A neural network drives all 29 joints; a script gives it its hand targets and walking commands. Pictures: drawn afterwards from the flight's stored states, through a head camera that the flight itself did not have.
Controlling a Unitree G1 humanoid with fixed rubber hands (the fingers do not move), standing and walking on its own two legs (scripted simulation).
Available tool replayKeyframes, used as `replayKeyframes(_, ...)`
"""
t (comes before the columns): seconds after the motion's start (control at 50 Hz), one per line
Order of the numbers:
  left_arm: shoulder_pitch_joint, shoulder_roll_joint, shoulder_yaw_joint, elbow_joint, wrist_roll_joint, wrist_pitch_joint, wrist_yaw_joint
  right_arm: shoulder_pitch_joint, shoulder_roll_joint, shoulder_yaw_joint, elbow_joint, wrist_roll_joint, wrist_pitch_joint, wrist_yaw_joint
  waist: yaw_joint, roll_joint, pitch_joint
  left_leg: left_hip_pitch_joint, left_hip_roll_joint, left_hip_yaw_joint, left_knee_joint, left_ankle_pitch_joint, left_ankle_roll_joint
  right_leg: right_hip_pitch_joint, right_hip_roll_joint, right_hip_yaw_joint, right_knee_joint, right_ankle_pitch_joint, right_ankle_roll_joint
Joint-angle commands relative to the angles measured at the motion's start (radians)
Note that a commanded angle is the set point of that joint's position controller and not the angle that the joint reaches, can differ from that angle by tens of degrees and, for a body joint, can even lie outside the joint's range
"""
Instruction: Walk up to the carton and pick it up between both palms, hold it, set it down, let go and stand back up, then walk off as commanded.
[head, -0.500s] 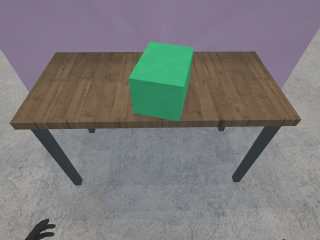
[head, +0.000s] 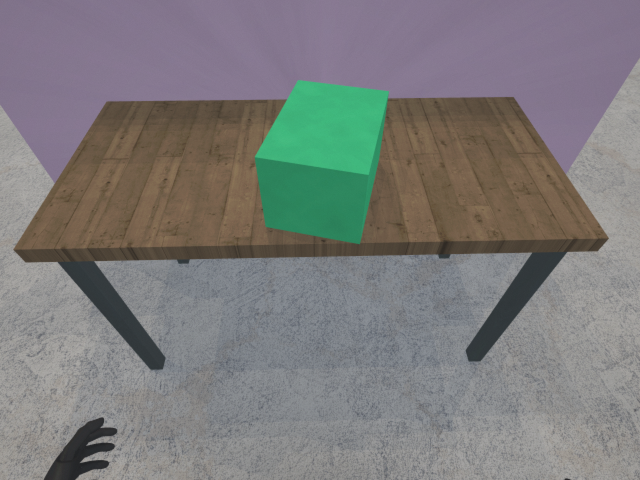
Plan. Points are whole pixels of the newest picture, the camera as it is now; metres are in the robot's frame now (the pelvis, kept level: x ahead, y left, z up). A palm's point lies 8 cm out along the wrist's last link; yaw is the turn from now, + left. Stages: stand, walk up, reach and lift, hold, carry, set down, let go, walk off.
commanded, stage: stand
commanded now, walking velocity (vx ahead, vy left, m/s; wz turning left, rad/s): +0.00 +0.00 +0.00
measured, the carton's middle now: (327, 158) +0.70 +0.01 -0.01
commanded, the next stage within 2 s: none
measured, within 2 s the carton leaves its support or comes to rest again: neither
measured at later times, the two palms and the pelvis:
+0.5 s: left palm out of the picture +0.11 +0.34 -0.09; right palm out of the picture +0.10 -0.32 -0.08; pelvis +0.01 +0.00 +0.00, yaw +0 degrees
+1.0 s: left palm out of the picture +0.12 +0.34 -0.09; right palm out of the picture +0.11 -0.32 -0.08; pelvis +0.02 +0.00 +0.00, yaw +0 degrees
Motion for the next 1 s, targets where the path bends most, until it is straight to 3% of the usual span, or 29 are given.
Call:
replayKeyframes(0.0,-0.056,0.148,-0.014,0.014,0.071,-0.028,-0.002,-0.091,-0.141,-0.022,0.006,-0.001,-0.024,-0.016,0.012,0.041,-0.086,-0.028,0.127,-0.134,-0.132,-0.084,0.032,0.093,-0.166,0.197,-0.153,-0.109,-0.024)
replayKeyframes(0.22,-0.08,0.147,-0.021,0.1,0.069,-0.033,-0.008,-0.084,-0.143,-0.02,0.021,0.004,-0.031,-0.022,0.009,0.049,-0.122,0.041,0.134,-0.117,-0.119,0.088,0.025,0.125,-0.156,0.172,-0.132,0.095,-0.016)
replayKeyframes(0.98,-0.116,0.155,-0.018,0.186,0.065,-0.022,-0.005,-0.095,-0.139,-0.015,0.049,0.008,-0.022,-0.036,0.007,0.059,-0.104,0.074,0.146,-0.11,-0.155,0.144,0.013,0.163,-0.159,0.165,-0.154,0.169,-0.008)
